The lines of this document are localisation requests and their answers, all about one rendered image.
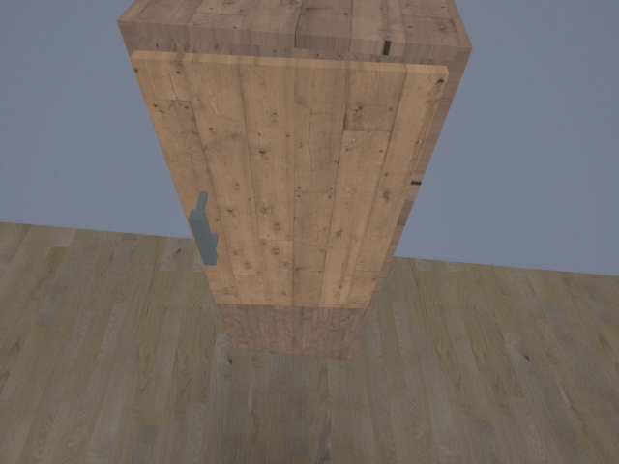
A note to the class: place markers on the cupboard door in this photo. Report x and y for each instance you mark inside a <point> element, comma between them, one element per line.
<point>306,163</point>

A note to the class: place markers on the handle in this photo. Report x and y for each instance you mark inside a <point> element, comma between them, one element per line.
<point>205,240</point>

